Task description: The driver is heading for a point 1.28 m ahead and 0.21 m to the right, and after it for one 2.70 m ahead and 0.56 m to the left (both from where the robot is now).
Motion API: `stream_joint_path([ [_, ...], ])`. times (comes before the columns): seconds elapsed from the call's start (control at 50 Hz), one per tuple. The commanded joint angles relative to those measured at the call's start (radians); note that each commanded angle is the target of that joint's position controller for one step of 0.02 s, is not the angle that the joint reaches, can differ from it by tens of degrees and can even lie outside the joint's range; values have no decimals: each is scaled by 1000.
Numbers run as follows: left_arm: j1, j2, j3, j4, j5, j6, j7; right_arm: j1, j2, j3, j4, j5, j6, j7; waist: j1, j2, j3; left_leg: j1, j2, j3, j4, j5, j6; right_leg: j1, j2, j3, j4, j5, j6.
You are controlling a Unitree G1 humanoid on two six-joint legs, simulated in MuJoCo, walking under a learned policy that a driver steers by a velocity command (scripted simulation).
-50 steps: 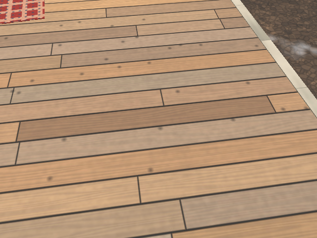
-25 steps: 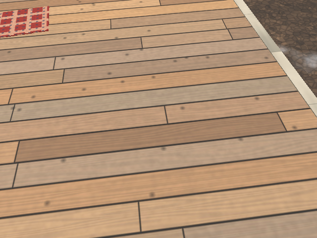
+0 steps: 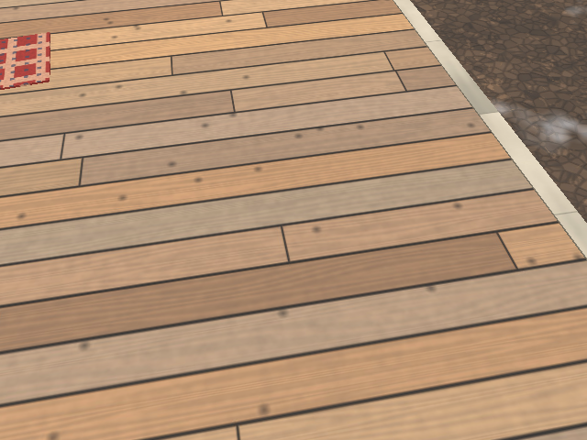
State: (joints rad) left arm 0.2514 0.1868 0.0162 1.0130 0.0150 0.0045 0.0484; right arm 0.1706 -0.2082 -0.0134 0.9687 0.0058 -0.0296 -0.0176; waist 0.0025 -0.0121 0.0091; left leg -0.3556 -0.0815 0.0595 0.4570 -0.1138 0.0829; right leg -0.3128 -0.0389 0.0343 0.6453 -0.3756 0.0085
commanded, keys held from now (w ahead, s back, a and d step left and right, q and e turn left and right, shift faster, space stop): w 0.34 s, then w+e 0.36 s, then e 0.30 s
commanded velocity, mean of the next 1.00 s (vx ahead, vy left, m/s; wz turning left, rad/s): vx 0.35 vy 0.00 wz -0.26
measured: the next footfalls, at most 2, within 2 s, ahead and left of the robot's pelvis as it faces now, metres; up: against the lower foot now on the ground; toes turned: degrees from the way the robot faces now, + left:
right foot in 0.02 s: +0.05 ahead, -0.12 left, +0.00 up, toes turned +1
left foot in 0.42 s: +0.19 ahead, +0.15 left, +0.00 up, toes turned +3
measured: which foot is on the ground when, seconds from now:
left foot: down 0.00-0.04, up 0.06-0.40, down 0.42-0.90, up 0.92-1.00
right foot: up 0.00-0.00, down 0.02-0.42, up 0.44-0.88, down 0.90-1.00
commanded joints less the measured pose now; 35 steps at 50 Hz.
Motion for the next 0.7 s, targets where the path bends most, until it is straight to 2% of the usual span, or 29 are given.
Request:
stream_joint_path([
  [0.02,260,74,18,50,17,4,-6,-86,-162,-43,-71,27,0,-13,99,123,21,-238,205,-264,-273,-663,26,207,34,-67,-102,-91,-88],
  [0.04,287,129,31,64,17,-5,-2,-127,-132,-39,-96,36,-5,-14,111,-1,75,-253,124,-144,-165,-594,-23,138,-39,49,-278,-267,-149],
  [0.06,319,192,50,79,2,-25,0,-172,-105,-37,-122,43,-20,-15,123,-202,109,-275,20,-12,121,-437,-59,96,-180,296,-482,-470,-223],
  [0.08,234,242,67,56,-9,-51,2,-160,-103,-40,-130,39,-35,-11,87,-350,142,-335,41,-49,332,-291,-30,94,-324,521,-602,-456,-268],
  [0.1,165,177,55,27,-2,-78,4,-91,-139,-55,-96,23,-41,-4,32,-234,122,-360,72,-103,430,-241,-16,129,-295,482,-586,-332,-240],
  [0.12,140,157,54,20,-13,-97,-3,-25,-129,-58,-61,14,-45,4,4,-183,95,-380,82,-107,461,-205,-8,177,-269,424,-558,-241,-213],
  [0.14,148,135,52,17,-29,-105,-10,-16,-119,-60,-47,7,-51,9,5,-128,71,-399,96,-102,473,-181,-9,228,-248,371,-541,-166,-194],
  [0.16,167,120,49,23,-35,-107,-16,-39,-102,-57,-47,8,-56,14,12,-102,62,-398,105,-86,455,-144,-15,250,-227,310,-536,-96,-176],
  [0.2,207,113,48,27,-30,-105,-19,-106,-68,-48,-60,13,-62,18,38,-104,47,-352,108,-43,368,-83,-35,254,-186,219,-534,11,-161],
  [0.24,240,139,53,27,-25,-100,-17,-170,-47,-36,-79,17,-66,22,64,-121,47,-285,104,-18,256,-63,-50,236,-174,176,-530,50,-164],
  [0.28,257,180,64,25,-27,-97,-17,-196,-54,-30,-88,25,-68,27,76,-142,52,-198,94,4,169,-90,-56,195,-178,159,-522,42,-176],
  [0.32,264,203,73,26,-37,-95,-22,-199,-75,-28,-93,30,-66,32,72,-157,63,-125,93,13,110,-124,-50,164,-195,163,-499,15,-187],
  [0.36,252,197,74,24,-49,-90,-26,-151,-98,-34,-80,31,-66,33,34,-144,67,-3,89,11,35,-109,-36,109,-196,172,-449,0,-177],
  [0.38,238,188,73,19,-50,-87,-26,-80,-115,-43,-55,32,-66,29,-4,-125,53,99,76,13,2,-97,-30,67,-180,170,-402,25,-165],
  [0.4,208,175,67,7,-44,-88,-27,44,-150,-62,-17,36,-66,20,-64,-102,6,272,83,-6,-18,-93,-16,-6,-147,145,-300,127,-143],
  [0.42,150,131,54,-22,-35,-94,-32,230,-227,-88,24,29,-69,7,-151,33,-102,523,244,-199,-63,-150,28,-161,-55,48,18,155,-94],
  [0.44,173,10,27,-68,-36,-119,-29,339,-346,-114,38,15,-62,8,-153,332,-207,732,500,-580,-189,-293,154,-463,61,-58,365,-105,-47],
  [0.46,154,95,46,-60,-55,-134,-29,313,-269,-93,39,-3,-78,14,-145,233,-175,633,532,-705,-234,-401,198,-529,25,89,588,-148,-59],
  [0.48,122,141,60,-71,-70,-136,-33,217,-186,-67,15,1,-89,20,-100,170,-72,534,493,-578,-248,-395,155,-571,-17,121,635,-46,-88],
  [0.5,111,128,61,-66,-67,-128,-31,125,-137,-52,-6,7,-96,28,-62,137,-22,445,433,-445,-272,-307,113,-543,-50,107,622,55,-92],
  [0.52,99,111,65,-65,-57,-120,-26,78,-111,-45,-12,5,-97,34,-38,115,19,379,392,-337,-289,-182,84,-521,-66,100,582,127,-94],
  [0.54,98,102,69,-64,-52,-109,-26,71,-80,-37,-3,-3,-95,37,-19,117,34,332,348,-230,-292,-54,52,-475,-83,95,548,173,-99],
  [0.56,106,84,70,-62,-53,-98,-31,88,-68,-34,10,-11,-93,36,-10,125,31,307,327,-166,-290,43,39,-444,-83,85,537,201,-102],
  [0.6,83,65,69,-80,-52,-82,-40,126,-86,-37,30,-19,-92,28,-3,101,38,295,326,-97,-295,183,53,-465,-78,76,527,245,-94],
  [0.66,-26,57,63,-144,-45,-76,-50,126,-117,-41,32,-27,-88,11,-2,68,76,273,333,-32,-323,247,67,-507,-69,81,381,342,-73],
  [0.7,-101,52,54,-180,-40,-78,-63,124,-133,-42,26,-26,-87,1,-13,65,89,252,318,31,-336,257,54,-459,-60,32,235,424,-71],
])
Keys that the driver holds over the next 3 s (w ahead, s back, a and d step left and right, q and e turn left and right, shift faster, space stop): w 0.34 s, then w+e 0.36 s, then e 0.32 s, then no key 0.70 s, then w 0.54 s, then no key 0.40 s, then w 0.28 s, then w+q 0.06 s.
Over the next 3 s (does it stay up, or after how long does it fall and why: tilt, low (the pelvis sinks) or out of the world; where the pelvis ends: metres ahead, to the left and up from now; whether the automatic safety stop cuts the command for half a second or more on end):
stays up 0.78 -0.11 0.02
